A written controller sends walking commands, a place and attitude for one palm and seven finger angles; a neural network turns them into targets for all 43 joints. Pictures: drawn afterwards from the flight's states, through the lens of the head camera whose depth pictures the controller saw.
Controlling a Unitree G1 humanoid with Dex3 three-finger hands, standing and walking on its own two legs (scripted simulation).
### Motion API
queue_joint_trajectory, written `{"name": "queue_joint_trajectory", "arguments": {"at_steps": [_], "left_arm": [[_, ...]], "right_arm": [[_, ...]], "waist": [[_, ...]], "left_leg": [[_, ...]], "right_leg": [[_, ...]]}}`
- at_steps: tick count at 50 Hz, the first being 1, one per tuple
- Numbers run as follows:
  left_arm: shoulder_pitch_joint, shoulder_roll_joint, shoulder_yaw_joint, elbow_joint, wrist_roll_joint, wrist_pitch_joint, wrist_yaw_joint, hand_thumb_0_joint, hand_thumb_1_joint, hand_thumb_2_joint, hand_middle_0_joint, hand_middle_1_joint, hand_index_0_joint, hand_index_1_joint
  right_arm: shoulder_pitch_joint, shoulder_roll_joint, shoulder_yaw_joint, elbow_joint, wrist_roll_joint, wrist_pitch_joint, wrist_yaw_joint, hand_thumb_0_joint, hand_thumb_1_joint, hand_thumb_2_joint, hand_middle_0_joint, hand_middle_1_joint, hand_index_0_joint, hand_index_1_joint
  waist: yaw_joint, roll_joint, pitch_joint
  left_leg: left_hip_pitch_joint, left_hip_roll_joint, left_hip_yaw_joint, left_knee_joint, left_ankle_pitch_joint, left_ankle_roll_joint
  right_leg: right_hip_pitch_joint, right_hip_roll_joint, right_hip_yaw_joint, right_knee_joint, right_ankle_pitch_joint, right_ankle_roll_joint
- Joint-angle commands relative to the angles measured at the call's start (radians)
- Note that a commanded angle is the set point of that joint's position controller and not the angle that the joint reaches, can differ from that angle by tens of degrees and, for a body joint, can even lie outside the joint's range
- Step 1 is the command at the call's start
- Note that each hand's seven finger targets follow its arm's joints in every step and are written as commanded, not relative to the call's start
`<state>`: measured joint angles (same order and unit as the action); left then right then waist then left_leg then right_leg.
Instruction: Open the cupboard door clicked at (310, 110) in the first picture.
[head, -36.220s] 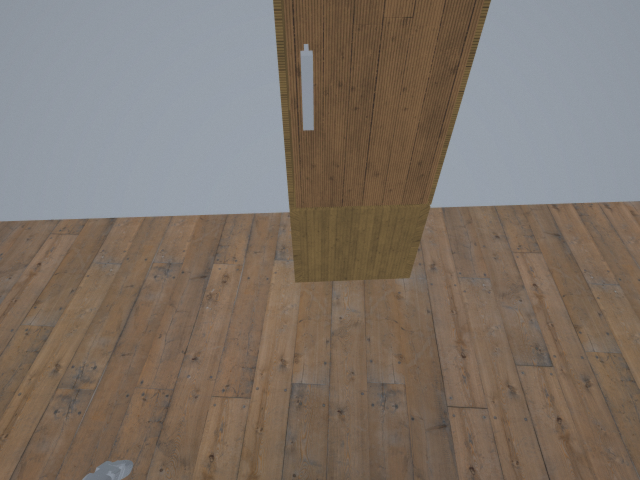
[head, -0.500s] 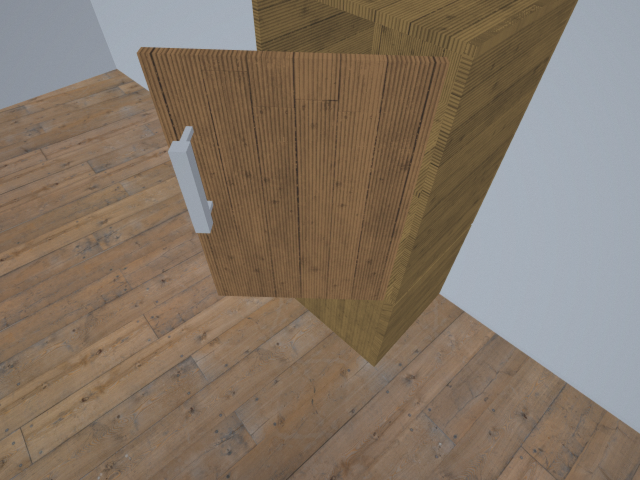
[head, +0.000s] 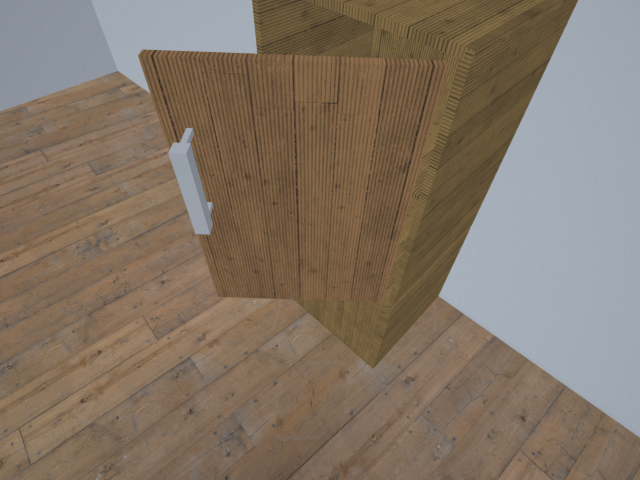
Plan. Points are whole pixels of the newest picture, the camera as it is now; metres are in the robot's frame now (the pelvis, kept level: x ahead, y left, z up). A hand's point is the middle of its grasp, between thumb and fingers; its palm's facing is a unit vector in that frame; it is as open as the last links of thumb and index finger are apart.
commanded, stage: look again from close up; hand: left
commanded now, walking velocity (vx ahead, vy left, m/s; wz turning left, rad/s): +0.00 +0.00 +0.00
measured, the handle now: (196, 183) +0.53 +0.24 +0.05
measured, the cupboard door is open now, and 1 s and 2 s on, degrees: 42 42 42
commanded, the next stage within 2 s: raise the hand with hooked fingers in 0.02 s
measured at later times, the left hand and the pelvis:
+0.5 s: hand (173, 457) +0.15 +0.19 -0.04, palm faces +0.01 -1.00 +0.01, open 8.3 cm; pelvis -0.06 +0.00 -0.08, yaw +1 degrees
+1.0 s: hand (123, 412) +0.19 +0.25 +0.00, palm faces +0.06 -1.00 -0.04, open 11.3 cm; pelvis -0.05 +0.02 -0.06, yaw +2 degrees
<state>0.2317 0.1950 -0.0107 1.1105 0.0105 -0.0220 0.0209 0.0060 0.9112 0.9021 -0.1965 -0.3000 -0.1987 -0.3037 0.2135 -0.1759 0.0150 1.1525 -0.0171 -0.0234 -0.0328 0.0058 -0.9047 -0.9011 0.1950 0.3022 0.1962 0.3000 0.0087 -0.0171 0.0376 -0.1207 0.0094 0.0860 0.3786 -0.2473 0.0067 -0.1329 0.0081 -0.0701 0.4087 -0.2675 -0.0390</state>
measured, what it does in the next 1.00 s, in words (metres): lowers itself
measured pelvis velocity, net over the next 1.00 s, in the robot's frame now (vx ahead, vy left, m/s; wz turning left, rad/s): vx -0.05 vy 0.02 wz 0.03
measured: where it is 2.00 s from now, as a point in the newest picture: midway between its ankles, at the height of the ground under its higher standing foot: outside the picture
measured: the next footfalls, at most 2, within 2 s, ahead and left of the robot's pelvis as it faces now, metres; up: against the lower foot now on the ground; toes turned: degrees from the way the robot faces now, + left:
none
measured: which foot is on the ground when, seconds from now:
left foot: down 0.00-1.00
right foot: down 0.00-1.00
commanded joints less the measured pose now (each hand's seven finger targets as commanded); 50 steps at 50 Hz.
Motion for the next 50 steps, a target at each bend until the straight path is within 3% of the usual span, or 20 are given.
{"name": "queue_joint_trajectory", "arguments": {"at_steps": [1,5,6,7,8,9,10,11,13,14,16,19,21,24,27,31,34,36,39,50], "left_arm": [[0.053,0.124,0.027,-0.037,0.001,-0.014,0.013,0.0,0.9,0.9,-0.2,-0.3,-0.2,-0.3],[0.053,0.119,0.027,-0.034,0.002,-0.014,0.013,0.0,0.9,0.9,-0.2,-0.3,-0.2,-0.3],[0.155,0.085,0.021,0.004,0.01,-0.027,0.057,0.0,0.9,0.9,-0.2,-0.3,-0.2,-0.3],[-0.589,0.358,0.195,-1.489,-0.195,-0.241,0.04,0.0,0.877,0.89,-0.202,-0.315,-0.202,-0.315],[-0.139,0.285,0.179,-1.248,-0.113,-0.206,0.073,0.0,0.853,0.88,-0.203,-0.33,-0.203,-0.33],[0.118,0.064,0.065,-1.097,-0.156,-0.087,0.091,0.0,0.83,0.87,-0.205,-0.345,-0.205,-0.345],[0.085,0.003,0.065,-1.062,-0.182,-0.092,0.072,0.0,0.807,0.86,-0.207,-0.36,-0.207,-0.36],[-0.012,0.045,0.106,-1.084,-0.195,-0.15,0.05,0.0,0.783,0.85,-0.208,-0.375,-0.208,-0.375],[0.118,0.031,0.17,-0.931,-0.212,-0.284,-0.021,0.0,0.737,0.83,-0.212,-0.405,-0.212,-0.405],[0.233,0.016,0.192,-0.855,-0.221,-0.353,-0.072,0.0,0.713,0.82,-0.213,-0.42,-0.213,-0.42],[0.284,-0.028,0.172,-0.824,-0.251,-0.514,-0.191,0.0,0.667,0.8,-0.217,-0.45,-0.217,-0.45],[0.262,0.105,0.276,-0.801,-0.277,-0.671,-0.369,0.0,0.597,0.77,-0.222,-0.495,-0.222,-0.495],[0.17,0.141,0.295,-0.925,-0.327,-0.613,-0.416,0.0,0.55,0.75,-0.225,-0.525,-0.225,-0.525],[-0.007,0.195,0.325,-1.121,-0.368,-0.527,-0.382,0.0,0.48,0.72,-0.23,-0.57,-0.23,-0.57],[-0.076,0.191,0.297,-1.33,-0.332,-0.534,-0.315,0.0,0.41,0.69,-0.235,-0.615,-0.235,-0.615],[-0.128,0.188,0.244,-1.302,-0.298,-0.534,-0.318,0.0,0.317,0.65,-0.242,-0.675,-0.242,-0.675],[-0.102,0.214,0.269,-1.191,-0.321,-0.467,-0.371,0.0,0.247,0.62,-0.247,-0.72,-0.247,-0.72],[-0.06,0.228,0.3,-1.191,-0.333,-0.411,-0.391,0.0,0.2,0.6,-0.25,-0.75,-0.25,-0.75],[-0.008,0.245,0.359,-1.141,-0.362,-0.343,-0.386,0.0,0.13,0.57,-0.255,-0.795,-0.255,-0.795],[-0.087,0.263,0.374,-1.184,-0.35,-0.39,-0.354,0.0,-0.127,0.46,-0.273,-0.96,-0.273,-0.96]], "right_arm": [[0.043,-0.12,-0.022,-0.034,0.003,-0.017,-0.003,0.0,-0.9,-0.9,0.2,0.3,0.2,0.3],[0.046,-0.117,-0.023,-0.031,0.003,-0.016,-0.003,0.0,-0.9,-0.9,0.2,0.3,0.2,0.3],[-0.017,-0.117,-0.027,-0.1,0.016,-0.015,0.008,0.0,-0.9,-0.9,0.2,0.3,0.2,0.3],[0.026,-0.267,-0.05,-0.45,0.074,-0.155,-0.034,0.0,-0.9,-0.9,0.2,0.3,0.2,0.3],[-0.041,-0.192,-0.035,-0.418,0.051,-0.234,-0.064,0.0,-0.9,-0.9,0.2,0.3,0.2,0.3],[-0.031,-0.149,-0.043,-0.424,0.067,-0.253,-0.055,0.0,-0.9,-0.9,0.2,0.3,0.2,0.3],[-0.003,-0.176,-0.051,-0.398,0.069,-0.252,-0.051,0.0,-0.9,-0.9,0.2,0.3,0.2,0.3],[-0.03,-0.206,-0.069,-0.457,0.058,-0.26,-0.044,0.0,-0.9,-0.9,0.2,0.3,0.2,0.3],[-0.027,-0.213,-0.089,-0.498,0.025,-0.266,-0.033,0.0,-0.9,-0.9,0.2,0.3,0.2,0.3],[-0.05,-0.205,-0.092,-0.53,0.027,-0.272,-0.017,0.0,-0.9,-0.9,0.2,0.3,0.2,0.3],[-0.088,-0.197,-0.094,-0.586,0.02,-0.28,0.011,0.0,-0.9,-0.9,0.2,0.3,0.2,0.3],[-0.095,-0.214,-0.112,-0.665,0.034,-0.282,0.04,0.0,-0.9,-0.9,0.2,0.3,0.2,0.3],[-0.123,-0.222,-0.106,-0.755,0.055,-0.269,0.028,0.0,-0.9,-0.9,0.2,0.3,0.2,0.3],[-0.117,-0.213,-0.09,-0.816,0.067,-0.251,-0.006,0.0,-0.9,-0.9,0.2,0.3,0.2,0.3],[-0.045,-0.189,-0.081,-0.793,0.057,-0.25,-0.025,0.0,-0.9,-0.9,0.2,0.3,0.2,0.3],[-0.018,-0.199,-0.059,-0.731,0.047,-0.266,-0.046,0.0,-0.9,-0.9,0.2,0.3,0.2,0.3],[-0.022,-0.212,-0.048,-0.713,0.056,-0.274,-0.053,0.0,-0.9,-0.9,0.2,0.3,0.2,0.3],[-0.023,-0.21,-0.049,-0.72,0.061,-0.276,-0.055,0.0,-0.9,-0.9,0.2,0.3,0.2,0.3],[-0.036,-0.203,-0.046,-0.728,0.061,-0.273,-0.053,0.0,-0.9,-0.9,0.2,0.3,0.2,0.3],[0.001,-0.221,-0.047,-0.717,0.055,-0.283,-0.043,0.0,-0.9,-0.9,0.2,0.3,0.2,0.3]], "waist": [[0.0,0.018,-0.029],[0.0,0.017,-0.014],[0.022,0.031,0.046],[-0.084,0.207,-0.447],[0.017,0.319,-0.45],[-0.013,0.264,-0.299],[-0.052,0.083,-0.151],[-0.071,-0.025,-0.038],[-0.044,-0.181,-0.054],[0.005,-0.148,-0.064],[0.043,-0.16,-0.126],[0.065,-0.064,-0.227],[0.063,-0.047,-0.314],[0.029,-0.022,-0.302],[-0.009,0.1,-0.368],[-0.064,0.104,-0.321],[-0.05,0.108,-0.295],[-0.02,0.12,-0.361],[0.013,0.049,-0.363],[-0.003,0.06,-0.327]], "left_leg": [[0.009,0.116,-0.101,-0.045,0.22,0.023],[0.006,0.117,-0.099,-0.05,0.22,0.023],[-0.1,0.116,-0.038,0.176,0.215,-0.005],[0.153,-0.017,-0.079,0.041,0.369,0.019],[0.207,0.02,-0.064,0.043,0.534,0.029],[0.119,0.042,-0.094,0.056,0.53,-0.002],[0.039,0.045,-0.098,0.08,0.443,0.005],[-0.068,0.024,-0.113,0.124,0.305,0.014],[-0.233,0.001,-0.102,0.225,0.137,0.011],[-0.304,-0.016,-0.09,0.271,0.105,0.001],[-0.459,-0.028,-0.075,0.383,0.026,-0.014],[-0.606,-0.041,-0.058,0.524,-0.033,-0.015],[-0.646,-0.053,-0.032,0.55,-0.103,0.0],[-0.675,-0.041,-0.053,0.566,-0.21,0.016],[-0.56,-0.013,-0.078,0.564,-0.115,0.028],[-0.55,0.004,-0.116,0.569,-0.074,0.03],[-0.549,0.001,-0.127,0.539,-0.08,0.026],[-0.51,-0.002,-0.121,0.506,-0.05,0.024],[-0.498,-0.004,-0.132,0.462,-0.003,0.02],[-0.415,0.0,-0.124,0.389,0.017,0.014]], "right_leg": [[-0.008,-0.135,0.127,-0.057,0.285,-0.011],[-0.017,-0.134,0.125,-0.057,0.287,-0.012],[-0.047,-0.197,0.173,-0.043,0.649,0.049],[0.067,-0.083,0.114,0.044,0.577,0.0],[0.03,-0.035,0.085,0.095,0.362,-0.019],[-0.072,-0.033,0.019,0.09,0.192,0.0],[-0.159,-0.024,-0.007,0.076,0.189,0.015],[-0.236,-0.02,-0.022,0.081,0.183,0.024],[-0.36,-0.015,-0.035,0.16,0.091,0.035],[-0.378,-0.017,-0.025,0.216,0.078,0.025],[-0.457,-0.016,-0.003,0.344,0.019,0.017],[-0.484,-0.036,0.081,0.451,-0.034,-0.001],[-0.462,-0.047,0.136,0.427,-0.166,0.015],[-0.504,-0.046,0.199,0.355,-0.416,0.027],[-0.498,-0.029,0.155,0.379,-0.246,0.022],[-0.549,-0.005,0.096,0.422,-0.123,0.017],[-0.526,0.002,0.078,0.404,-0.125,0.015],[-0.466,-0.005,0.068,0.388,-0.088,0.018],[-0.398,0.002,0.043,0.377,-0.038,0.018],[-0.404,0.003,0.01,0.355,-0.013,0.018]]}}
